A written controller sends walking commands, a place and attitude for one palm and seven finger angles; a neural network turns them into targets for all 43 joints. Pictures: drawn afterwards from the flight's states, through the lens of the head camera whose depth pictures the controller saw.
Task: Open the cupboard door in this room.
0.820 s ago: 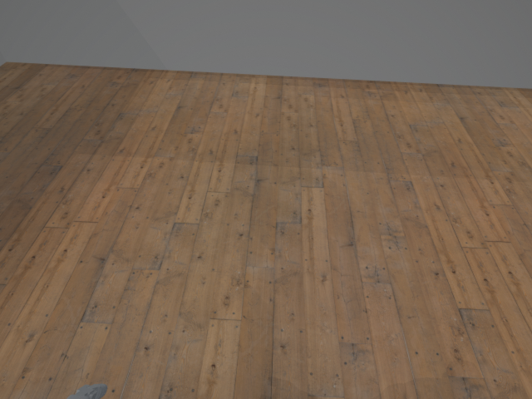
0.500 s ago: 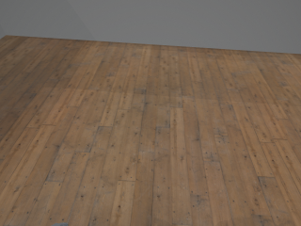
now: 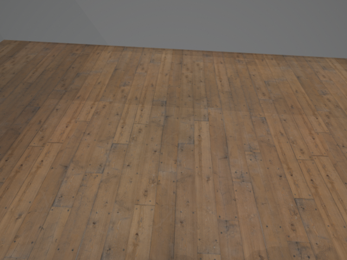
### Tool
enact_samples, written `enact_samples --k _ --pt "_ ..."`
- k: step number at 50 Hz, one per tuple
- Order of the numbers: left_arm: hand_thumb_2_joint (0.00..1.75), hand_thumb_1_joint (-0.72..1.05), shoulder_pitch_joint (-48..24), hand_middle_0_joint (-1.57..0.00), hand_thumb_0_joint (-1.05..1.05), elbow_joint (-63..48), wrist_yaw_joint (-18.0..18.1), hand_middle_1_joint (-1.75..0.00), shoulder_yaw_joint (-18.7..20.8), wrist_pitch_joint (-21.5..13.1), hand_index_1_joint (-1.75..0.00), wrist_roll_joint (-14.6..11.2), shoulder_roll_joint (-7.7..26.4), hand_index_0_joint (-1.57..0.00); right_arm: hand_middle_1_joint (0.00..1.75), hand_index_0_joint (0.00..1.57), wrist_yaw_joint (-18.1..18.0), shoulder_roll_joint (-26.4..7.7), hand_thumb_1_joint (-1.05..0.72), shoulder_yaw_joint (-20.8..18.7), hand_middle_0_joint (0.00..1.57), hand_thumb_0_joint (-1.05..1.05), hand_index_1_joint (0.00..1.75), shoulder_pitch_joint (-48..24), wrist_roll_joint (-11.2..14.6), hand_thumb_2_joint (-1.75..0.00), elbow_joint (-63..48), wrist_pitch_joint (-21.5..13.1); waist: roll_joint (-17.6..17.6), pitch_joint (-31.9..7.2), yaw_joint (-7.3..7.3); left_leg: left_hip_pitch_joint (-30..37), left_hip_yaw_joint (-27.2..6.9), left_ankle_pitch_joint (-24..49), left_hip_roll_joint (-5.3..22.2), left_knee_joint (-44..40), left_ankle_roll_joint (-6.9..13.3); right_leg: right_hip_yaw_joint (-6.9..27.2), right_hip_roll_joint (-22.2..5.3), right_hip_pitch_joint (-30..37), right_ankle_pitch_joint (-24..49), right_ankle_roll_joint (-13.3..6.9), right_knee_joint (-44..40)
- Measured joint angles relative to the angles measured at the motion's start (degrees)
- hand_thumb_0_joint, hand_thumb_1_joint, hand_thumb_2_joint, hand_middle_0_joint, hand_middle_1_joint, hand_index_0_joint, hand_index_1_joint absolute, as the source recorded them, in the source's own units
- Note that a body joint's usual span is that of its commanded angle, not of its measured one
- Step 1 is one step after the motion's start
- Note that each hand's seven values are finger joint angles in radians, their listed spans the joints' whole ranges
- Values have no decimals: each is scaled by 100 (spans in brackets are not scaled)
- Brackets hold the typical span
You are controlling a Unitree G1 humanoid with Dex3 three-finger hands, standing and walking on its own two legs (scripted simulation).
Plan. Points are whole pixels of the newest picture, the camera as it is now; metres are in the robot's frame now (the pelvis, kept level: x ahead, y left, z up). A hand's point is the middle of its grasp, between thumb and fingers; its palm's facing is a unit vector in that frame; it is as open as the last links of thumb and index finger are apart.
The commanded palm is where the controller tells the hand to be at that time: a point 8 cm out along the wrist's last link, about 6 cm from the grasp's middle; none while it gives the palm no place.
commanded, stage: stand and wait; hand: left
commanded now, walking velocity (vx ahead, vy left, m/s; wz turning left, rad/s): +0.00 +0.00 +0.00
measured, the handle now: out of the picture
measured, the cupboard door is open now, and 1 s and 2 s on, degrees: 0 0 0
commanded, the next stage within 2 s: turn or walk to find it in 0.08 s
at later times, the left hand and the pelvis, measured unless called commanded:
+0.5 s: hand out of the picture +0.04 +0.22 -0.19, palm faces +0.08 -0.97 -0.25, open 7.4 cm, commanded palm none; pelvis -0.01 +0.01 -0.02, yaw +6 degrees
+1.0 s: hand out of the picture -0.06 +0.19 -0.17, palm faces +0.35 -0.90 -0.26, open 7.4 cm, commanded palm none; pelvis -0.05 -0.02 -0.01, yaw +21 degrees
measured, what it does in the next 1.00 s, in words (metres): steps on the spot, turning left: right foot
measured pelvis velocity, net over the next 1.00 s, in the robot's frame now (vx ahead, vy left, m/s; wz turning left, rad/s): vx -0.05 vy -0.02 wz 0.37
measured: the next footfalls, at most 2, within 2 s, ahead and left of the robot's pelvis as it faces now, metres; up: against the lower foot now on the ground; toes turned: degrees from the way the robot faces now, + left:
right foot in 0.74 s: +0.02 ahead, -0.13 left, +0.00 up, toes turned +12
left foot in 1.10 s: -0.08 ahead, +0.12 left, +0.00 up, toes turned +28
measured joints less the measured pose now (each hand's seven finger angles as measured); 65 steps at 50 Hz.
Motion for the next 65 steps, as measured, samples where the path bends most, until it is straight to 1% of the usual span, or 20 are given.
enact_samples --k 10,19,24,26,29,33,36,37,38,40,43,45,48,52,55,56,58,60,62,65 --pt "90 90 -110 -20 1 -103 16 -30 20 17 -30 4 -50 -21 30 20 9 22 -90 -2 20 1 30 -41 -7 -90 -91 8 5 -7 -33 -96 -70 10 -25 66 -6 -71 -27 -71 -27 1 78" --pt "90 90 73 -20 0 -513 132 -30 52 183 -30 24 -402 -20 30 20 18 342 -91 -64 20 1 30 195 -19 -90 -439 250 35 28 -48 -745 -316 -312 -122 975 18 -361 -130 -483 -369 22 747" --pt "90 90 246 -20 0 -663 140 -30 89 319 -30 36 -533 -20 30 20 64 671 -91 -95 20 1 30 413 -50 -90 -630 278 -174 107 -55 -1001 -307 -470 -305 1333 135 -397 -327 -816 -813 130 1429" --pt "90 90 242 -20 0 -688 152 -30 119 359 -30 28 -553 -20 30 20 50 812 -91 -90 20 1 30 490 -52 -90 -710 241 -199 169 -79 -1048 -374 -371 -344 1247 171 -259 -246 -1102 -1394 150 2201" --pt "90 90 220 -20 1 -757 160 -30 180 332 -30 5 -601 -20 30 20 10 948 -91 -93 20 1 30 584 -58 -90 -763 233 -133 242 -102 -1060 -563 -129 -356 972 164 -145 -108 -1339 -1665 184 2917" --pt "90 91 220 -20 1 -884 161 -30 219 274 -30 -36 -691 -20 30 20 -22 957 -90 -156 20 1 30 646 -69 -90 -793 273 46 246 -130 -1115 -832 122 -348 722 81 -105 -11 -1168 -1678 224 2466" --pt "90 91 250 -20 1 -980 163 -30 229 209 -30 -52 -735 -20 30 20 -17 879 -90 -237 21 1 30 680 -51 -90 -831 319 147 192 -136 -1247 -1021 184 -400 786 -34 -95 21 -711 -1124 230 1342" --pt "90 90 296 -20 1 -1028 167 -30 230 165 -30 -36 -730 -20 30 20 -8 845 -90 -269 21 1 30 702 -29 -90 -860 339 141 147 -110 -1352 -1041 132 -450 939 -62 -108 -22 -545 -760 150 877" --pt "90 90 313 -20 0 -1033 179 -30 240 131 -30 -1 -753 -20 30 20 -6 797 -90 -314 21 1 30 673 -17 -90 -862 370 180 168 -90 -1492 -1001 -255 -450 1296 -67 -156 -20 -549 -501 59 872" --pt "90 90 383 -20 0 -1029 194 -30 223 130 -30 33 -808 -20 30 20 13 691 -90 -409 20 1 30 648 -37 -90 -851 451 234 158 -103 -1843 -748 -971 -441 2400 -51 -304 -74 -505 -580 -42 985" --pt "90 90 537 -20 0 -986 204 -30 212 145 -30 65 -847 -20 30 20 65 553 -91 -498 20 1 30 605 -52 -90 -825 508 193 92 -100 -2167 -330 -1011 -298 3805 -84 -443 -198 -329 -632 -52 829" --pt "90 90 599 -20 0 -944 202 -30 211 143 -30 87 -841 -20 30 20 79 505 -91 -517 20 1 30 582 -44 -90 -836 502 108 76 -114 -2143 -121 -965 -162 4101 -138 -534 -301 -254 -599 -42 741" --pt "90 90 642 -20 1 -918 186 -30 214 126 -30 115 -810 -20 30 19 80 485 -91 -504 20 1 30 532 -27 -90 -845 494 -46 87 -91 -1815 105 -1133 3 3617 -194 -680 -473 -228 -594 -4 719" --pt "90 90 672 -20 0 -923 156 -30 237 96 -30 134 -734 -21 30 19 75 504 -91 -436 20 1 30 380 4 -90 -853 459 -206 160 21 -1201 289 -1239 86 2369 -172 -874 -679 -358 -702 109 941" --pt "90 90 742 -20 0 -914 138 -30 277 148 -30 84 -649 -21 30 19 86 503 -91 -374 20 1 30 292 -4 -90 -945 332 -235 153 41 -700 349 -541 103 1170 -24 -1003 -807 -654 -941 242 1495" --pt "90 90 725 -20 0 -888 141 -30 306 201 -30 74 -584 -21 30 19 82 563 -91 -360 20 1 30 222 -8 -90 -952 294 -338 196 70 -757 367 -619 32 1252 49 -858 -848 -848 -1319 280 1917" --pt "90 90 694 -20 0 -804 168 -30 350 332 -30 64 -491 -20 30 19 55 687 -91 -305 20 1 30 136 -23 -90 -982 223 -422 241 107 -789 364 -741 -12 1326 132 -546 -727 -1239 -1806 324 2857" --pt "90 91 640 -20 1 -728 156 -30 386 396 -30 49 -452 -20 30 19 7 785 -91 -258 20 1 30 117 -40 -90 -1013 182 -386 247 89 -742 277 -669 -15 1181 149 -421 -595 -1504 -1752 352 3460" --pt "90 91 593 -20 1 -729 127 -30 402 390 -30 34 -453 -20 30 20 -19 849 -91 -219 20 1 30 112 -48 -90 -1017 171 -312 249 84 -676 182 -528 -19 990 144 -387 -515 -1613 -1618 385 3587" --pt "90 91 517 -20 1 -807 102 -30 392 360 -30 11 -511 -20 30 20 -24 892 -91 -196 20 1 30 125 -56 -90 -1008 184 -168 247 59 -618 35 -381 -37 809 140 -361 -426 -1553 -1535 412 3192"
